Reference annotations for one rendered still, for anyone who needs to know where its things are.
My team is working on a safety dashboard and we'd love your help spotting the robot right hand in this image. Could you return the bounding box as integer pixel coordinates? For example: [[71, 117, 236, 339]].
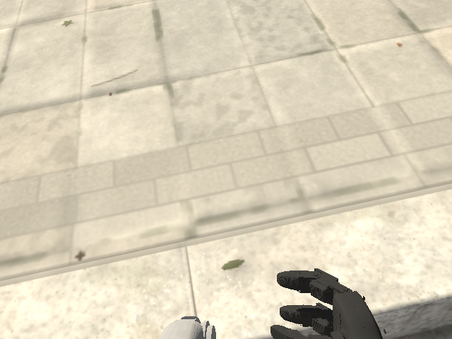
[[270, 268, 386, 339]]

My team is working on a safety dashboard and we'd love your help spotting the robot left thigh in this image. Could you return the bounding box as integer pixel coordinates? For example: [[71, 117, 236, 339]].
[[159, 319, 216, 339]]

